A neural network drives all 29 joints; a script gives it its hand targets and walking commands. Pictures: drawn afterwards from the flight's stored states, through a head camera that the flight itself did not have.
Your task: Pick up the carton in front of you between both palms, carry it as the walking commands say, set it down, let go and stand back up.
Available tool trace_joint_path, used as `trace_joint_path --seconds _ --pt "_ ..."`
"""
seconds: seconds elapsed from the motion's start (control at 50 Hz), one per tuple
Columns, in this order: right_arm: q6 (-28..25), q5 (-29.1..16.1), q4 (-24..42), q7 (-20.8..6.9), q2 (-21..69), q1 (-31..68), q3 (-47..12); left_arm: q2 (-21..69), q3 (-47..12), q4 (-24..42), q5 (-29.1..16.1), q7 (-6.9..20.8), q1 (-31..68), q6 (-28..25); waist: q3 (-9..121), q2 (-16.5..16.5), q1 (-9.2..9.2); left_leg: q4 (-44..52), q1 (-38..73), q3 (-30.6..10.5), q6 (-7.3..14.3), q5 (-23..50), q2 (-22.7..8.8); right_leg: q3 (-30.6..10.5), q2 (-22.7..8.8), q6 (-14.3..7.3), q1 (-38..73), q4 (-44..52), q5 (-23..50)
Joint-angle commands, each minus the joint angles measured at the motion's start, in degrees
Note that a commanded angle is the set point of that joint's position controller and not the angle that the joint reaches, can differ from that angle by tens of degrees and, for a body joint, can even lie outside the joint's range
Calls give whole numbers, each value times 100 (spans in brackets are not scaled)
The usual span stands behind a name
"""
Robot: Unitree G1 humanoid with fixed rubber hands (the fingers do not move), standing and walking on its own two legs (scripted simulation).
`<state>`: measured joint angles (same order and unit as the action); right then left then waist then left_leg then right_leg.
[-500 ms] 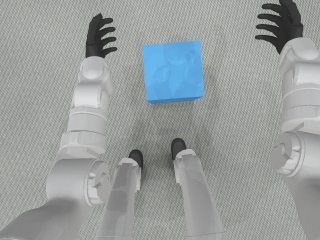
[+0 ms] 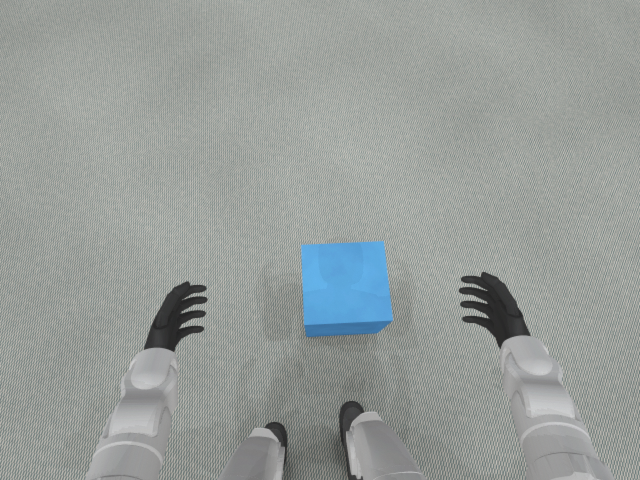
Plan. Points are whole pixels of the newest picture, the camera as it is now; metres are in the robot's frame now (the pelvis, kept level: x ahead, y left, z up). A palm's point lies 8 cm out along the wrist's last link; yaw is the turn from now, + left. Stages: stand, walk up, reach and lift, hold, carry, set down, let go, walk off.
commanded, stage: let go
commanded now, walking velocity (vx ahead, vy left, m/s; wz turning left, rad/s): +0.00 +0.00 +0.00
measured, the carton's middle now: (342, 292) +0.45 -0.08 -0.62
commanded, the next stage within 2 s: stand in 0.72 s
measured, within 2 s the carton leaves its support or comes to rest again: neither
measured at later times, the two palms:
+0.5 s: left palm (73, 419) +0.20 +0.26 -0.03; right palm (504, 410) +0.19 -0.20 -0.04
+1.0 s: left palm (43, 446) +0.17 +0.30 -0.06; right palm (556, 418) +0.18 -0.27 -0.05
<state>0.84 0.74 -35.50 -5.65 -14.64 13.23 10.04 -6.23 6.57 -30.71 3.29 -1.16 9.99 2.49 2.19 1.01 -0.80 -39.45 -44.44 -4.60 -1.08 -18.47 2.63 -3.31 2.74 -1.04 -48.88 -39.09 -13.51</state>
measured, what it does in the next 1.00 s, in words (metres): stands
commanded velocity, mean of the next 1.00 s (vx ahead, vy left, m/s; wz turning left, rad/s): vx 0.00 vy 0.00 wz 0.00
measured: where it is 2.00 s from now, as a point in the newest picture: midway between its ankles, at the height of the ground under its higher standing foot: (313, 469)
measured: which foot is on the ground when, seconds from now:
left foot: down 0.00-1.00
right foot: down 0.00-1.00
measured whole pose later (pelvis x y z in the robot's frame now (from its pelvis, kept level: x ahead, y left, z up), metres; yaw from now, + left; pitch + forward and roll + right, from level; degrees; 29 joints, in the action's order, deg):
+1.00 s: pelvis +0.04 +0.02 +0.02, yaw +1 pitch +0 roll -1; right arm 1.4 2.3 -35.8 0.5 -19.5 -13.1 3.3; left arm -18.4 2.6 -41.6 2.4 -1.3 -10.0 1.2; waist -0.8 1.5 0.0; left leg -30.9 -10.1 -5.0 0.7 -21.1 1.8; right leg -1.4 1.9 -0.4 -13.7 -30.1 -16.8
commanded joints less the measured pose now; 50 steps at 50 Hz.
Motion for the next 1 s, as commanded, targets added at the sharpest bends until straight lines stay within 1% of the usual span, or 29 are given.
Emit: trace_joint_path --seconds 0.0,0.08,0.18,0.28,0.42,0.56,0.68,0.7,0.72,0.74,0.76,0.78,0.8,0.84,0.9,0.98 --pt "-203 -58 684 64 -553 -421 16 -491 -18 659 -72 94 -418 -210 2555 -239 -34 705 1004 331 -90 1181 -18 21 -215 120 3448 373 1984" --pt "-258 -110 941 112 -448 -1205 -147 -600 -146 849 -164 195 -1107 -284 1905 -112 24 1117 1913 290 -74 1445 -76 150 -154 114 3703 775 1729" --pt "-228 -106 1257 177 -346 -2052 -379 -822 -224 1006 -249 309 -1805 -309 1078 -16 42 1640 2706 213 -56 1753 -136 216 -83 125 4339 1267 1674" --pt "18 -98 1503 185 -355 -2340 -553 -935 -308 1133 -332 406 -2005 -125 220 93 59 1986 2894 186 -33 1498 -212 269 -21 155 4742 1533 1283" --pt "442 -33 1612 144 -409 -2351 -580 -1006 -334 1129 -333 468 -2013 256 -485 193 77 2129 2841 146 10 1195 -302 342 35 170 5008 1490 948" --pt "612 19 1652 162 -367 -2449 -573 -1031 -282 1122 -262 457 -2069 430 -430 90 97 1955 3213 186 -28 1759 -239 317 44 154 5062 1496 1292" --pt "612 35 1692 174 -330 -2420 -561 -1027 -262 1160 -236 472 -2010 433 -333 33 89 1892 3367 236 -18 1843 -174 275 16 154 5098 1521 1498" --pt "419 -33 1425 261 -428 -2740 -534 -1149 -235 1552 -134 314 -1893 735 -112 287 27 1668 3372 210 -51 2091 -79 290 7 127 5265 1310 1721" --pt "292 76 984 506 -1059 -2187 -402 -1763 -88 268 -132 43 -1981 388 -230 -17 258 1395 3050 106 -150 1451 -328 86 -452 229 4109 1315 1036" --pt "210 109 1024 572 -982 -2326 -385 -1833 -118 199 -108 -43 -2037 230 -213 -167 122 1359 3188 28 -98 1037 -357 -26 -453 182 3892 1394 604" --pt "149 141 919 580 -913 -2372 -425 -1756 -150 84 -75 -52 -1921 126 -198 -179 90 1395 3084 -23 -48 560 -376 -88 -475 148 3711 1456 69" --pt "92 158 821 582 -908 -2415 -451 -1732 -173 6 -55 -60 -1833 42 -241 -161 70 1439 3004 -100 17 241 -398 -152 -497 116 3618 1500 -286" --pt "53 169 753 601 -900 -2418 -463 -1696 -186 -81 -47 -56 -1770 -29 -278 -141 60 1438 2957 -146 62 109 -417 -192 -507 94 3572 1509 -396" --pt "-7 183 634 597 -958 -2358 -487 -1723 -213 -274 -58 -20 -1708 -132 -143 -63 72 1399 3006 -242 114 474 -472 -175 -514 70 3649 1412 36" --pt "-51 175 506 619 -1043 -2373 -516 -1815 -236 -543 -77 -20 -1717 -224 81 -31 90 1294 3148 -292 105 1207 -529 -151 -548 58 3873 1258 890" --pt "-61 141 342 656 -1184 -2480 -525 -1960 -240 -791 -101 -39 -1742 -266 200 -28 83 1208 3259 -289 89 1734 -542 -159 -601 25 4074 1173 1465"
